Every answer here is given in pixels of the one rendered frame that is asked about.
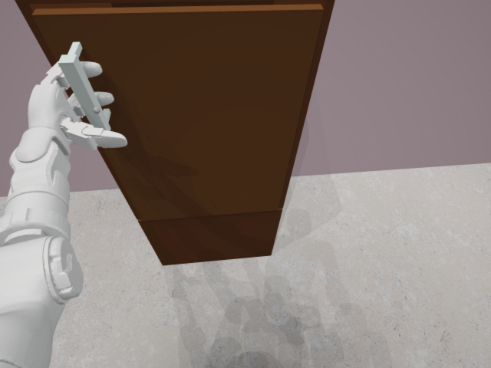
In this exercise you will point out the robot left forearm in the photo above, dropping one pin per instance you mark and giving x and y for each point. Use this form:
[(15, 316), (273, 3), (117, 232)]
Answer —
[(38, 199)]

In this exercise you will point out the left robot hand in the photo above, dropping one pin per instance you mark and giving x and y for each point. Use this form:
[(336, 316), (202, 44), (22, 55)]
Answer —
[(49, 108)]

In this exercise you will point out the cupboard door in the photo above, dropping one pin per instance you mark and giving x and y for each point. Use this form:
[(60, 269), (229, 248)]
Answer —
[(208, 98)]

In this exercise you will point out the robot left upper arm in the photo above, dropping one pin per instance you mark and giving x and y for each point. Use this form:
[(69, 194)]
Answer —
[(37, 278)]

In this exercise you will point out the handle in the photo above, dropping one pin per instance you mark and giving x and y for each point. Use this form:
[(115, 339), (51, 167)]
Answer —
[(76, 77)]

